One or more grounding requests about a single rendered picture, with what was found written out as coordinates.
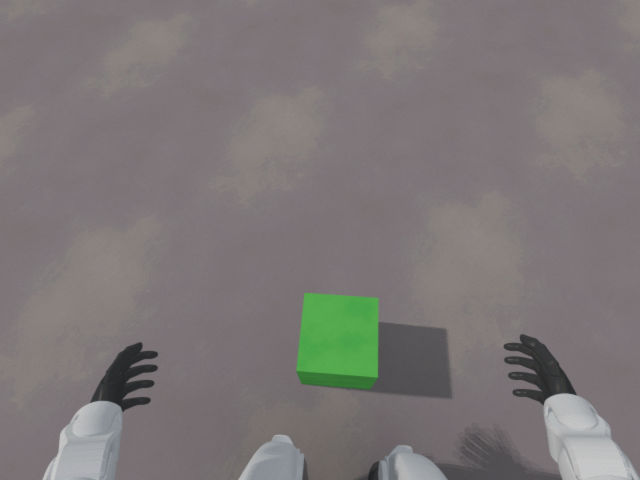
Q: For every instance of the robot left shin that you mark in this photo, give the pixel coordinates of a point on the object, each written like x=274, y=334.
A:
x=282, y=438

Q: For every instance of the left robot forearm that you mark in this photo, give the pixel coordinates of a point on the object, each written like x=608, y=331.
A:
x=89, y=446

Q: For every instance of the right robot forearm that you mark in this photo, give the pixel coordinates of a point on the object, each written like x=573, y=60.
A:
x=580, y=441

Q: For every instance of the robot shin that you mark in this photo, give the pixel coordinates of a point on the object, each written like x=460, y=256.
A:
x=282, y=438
x=401, y=448

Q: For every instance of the robot right shin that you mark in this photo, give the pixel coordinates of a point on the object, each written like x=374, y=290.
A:
x=401, y=448

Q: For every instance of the right robot hand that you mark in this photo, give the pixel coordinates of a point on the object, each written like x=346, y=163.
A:
x=551, y=379

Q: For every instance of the carton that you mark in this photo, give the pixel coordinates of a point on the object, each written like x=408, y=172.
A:
x=338, y=344

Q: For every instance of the left robot hand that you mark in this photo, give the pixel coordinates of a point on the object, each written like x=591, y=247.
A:
x=113, y=386

